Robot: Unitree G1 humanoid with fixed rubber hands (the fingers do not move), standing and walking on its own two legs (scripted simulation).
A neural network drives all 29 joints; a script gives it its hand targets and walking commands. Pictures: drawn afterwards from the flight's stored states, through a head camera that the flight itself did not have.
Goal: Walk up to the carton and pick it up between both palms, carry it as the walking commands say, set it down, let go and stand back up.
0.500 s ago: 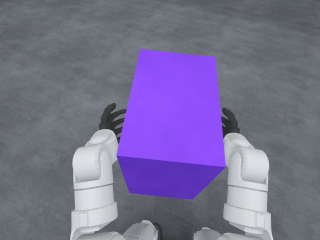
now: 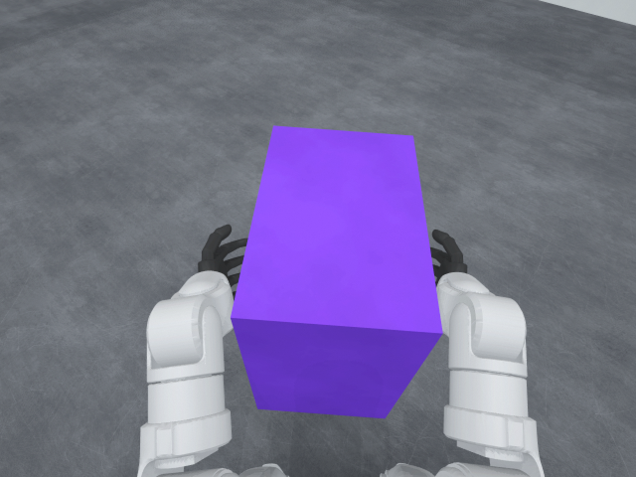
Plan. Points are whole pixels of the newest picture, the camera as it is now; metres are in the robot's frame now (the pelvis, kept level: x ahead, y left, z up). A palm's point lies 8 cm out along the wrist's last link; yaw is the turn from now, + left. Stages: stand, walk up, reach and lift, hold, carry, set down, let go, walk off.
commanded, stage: carry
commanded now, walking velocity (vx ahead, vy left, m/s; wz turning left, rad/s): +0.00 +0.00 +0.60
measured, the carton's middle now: (331, 278) +0.36 +0.00 +0.02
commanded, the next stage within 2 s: none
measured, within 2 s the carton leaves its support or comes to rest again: neither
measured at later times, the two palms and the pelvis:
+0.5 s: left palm (71, 423) +0.16 +0.25 +0.08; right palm (347, 348) +0.24 -0.02 +0.07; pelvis -0.09 +0.03 +0.00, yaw +17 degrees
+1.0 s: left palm out of the picture +0.00 +0.32 +0.08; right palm (234, 439) +0.15 +0.09 +0.08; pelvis -0.18 +0.04 +0.00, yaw +34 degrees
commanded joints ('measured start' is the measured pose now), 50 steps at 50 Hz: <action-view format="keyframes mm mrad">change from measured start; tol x32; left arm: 1 -809 -851 -682 -164 -287 -62 -48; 18 -302 -802 -611 -169 -169 -15 -27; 21 -765 -791 -690 -229 -237 -37 -34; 50 -607 -849 -720 -235 -272 -25 -49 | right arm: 1 -739 827 636 -304 258 -59 64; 14 -766 814 716 -325 312 -36 59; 19 -260 813 657 -219 267 16 96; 35 -761 769 718 -359 263 -41 37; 44 -281 830 682 -274 279 17 97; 50 -528 828 675 -342 275 -22 91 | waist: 1 -11 171 -521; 7 16 -393 -522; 15 9 -198 -545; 18 -6 348 -526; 34 18 -397 -542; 44 0 325 -467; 50 -8 151 -523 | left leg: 1 290 241 -302 -177 279 134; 8 -114 88 -13 352 -236 -54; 14 70 -13 79 73 -166 -52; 18 467 390 -532 -244 637 88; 22 542 296 -332 -82 912 165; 30 300 224 -276 -79 441 120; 34 -141 14 26 262 -296 -54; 41 245 2 -9 -99 -69 -35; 44 437 363 -514 -218 625 144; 50 479 263 -383 -201 448 154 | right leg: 1 64 35 -3 -128 82 -23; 6 497 -357 401 -614 253 -174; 14 409 -262 20 -333 691 -124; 19 -164 -33 3 87 -130 38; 36 449 -320 172 -442 688 -184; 44 -126 -27 -19 89 -125 46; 50 -113 14 85 101 -28 4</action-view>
